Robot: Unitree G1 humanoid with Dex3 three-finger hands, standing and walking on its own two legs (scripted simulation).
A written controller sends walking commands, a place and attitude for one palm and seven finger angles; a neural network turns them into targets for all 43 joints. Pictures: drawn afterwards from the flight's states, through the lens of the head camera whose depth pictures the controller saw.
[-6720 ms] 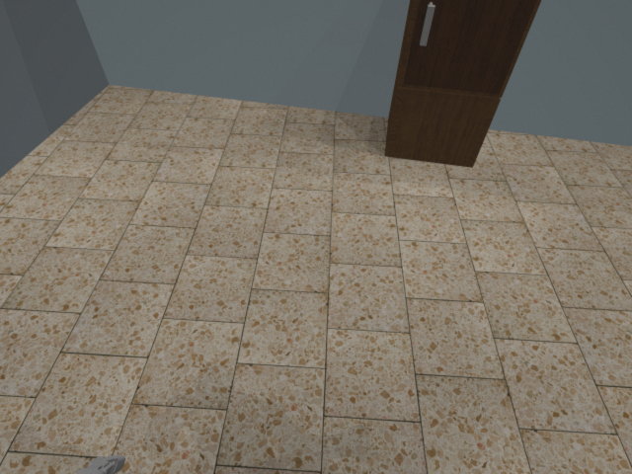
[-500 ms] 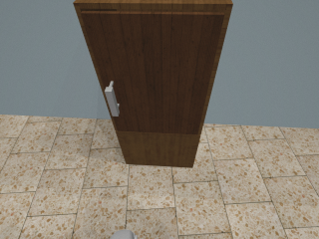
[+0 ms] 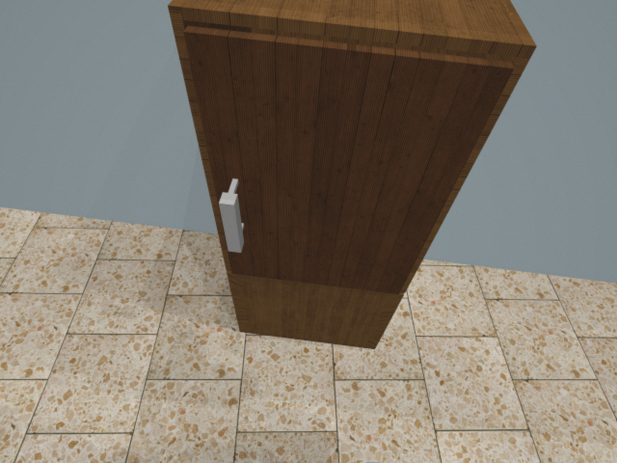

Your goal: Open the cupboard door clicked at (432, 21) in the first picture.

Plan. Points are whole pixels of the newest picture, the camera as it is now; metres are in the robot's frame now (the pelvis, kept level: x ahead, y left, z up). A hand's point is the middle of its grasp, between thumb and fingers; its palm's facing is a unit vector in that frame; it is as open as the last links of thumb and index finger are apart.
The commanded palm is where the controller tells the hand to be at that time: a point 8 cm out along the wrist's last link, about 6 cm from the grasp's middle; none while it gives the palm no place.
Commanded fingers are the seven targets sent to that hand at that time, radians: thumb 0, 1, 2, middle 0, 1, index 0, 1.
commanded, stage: come to a stop and stand still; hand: left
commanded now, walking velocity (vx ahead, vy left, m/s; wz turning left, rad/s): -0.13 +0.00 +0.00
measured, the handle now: (235, 215) +0.54 +0.18 -0.08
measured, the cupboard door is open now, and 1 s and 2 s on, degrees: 0 0 0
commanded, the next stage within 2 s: look again from close up in 0.94 s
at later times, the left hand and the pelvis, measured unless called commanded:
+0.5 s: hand out of the picture +0.01 +0.15 -0.16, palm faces +0.09 -0.96 -0.27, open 7.3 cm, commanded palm none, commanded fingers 0.00 0.90 0.90 -0.20 -0.30 -0.20 -0.30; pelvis -0.03 -0.05 +0.00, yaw +1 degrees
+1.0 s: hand out of the picture -0.04 +0.17 -0.18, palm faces +0.05 -0.98 -0.19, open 7.3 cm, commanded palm none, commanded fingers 0.00 0.90 0.90 -0.20 -0.30 -0.20 -0.30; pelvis -0.04 +0.00 +0.00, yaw +0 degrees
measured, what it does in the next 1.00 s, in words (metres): steps on the spot: right foot, then left foot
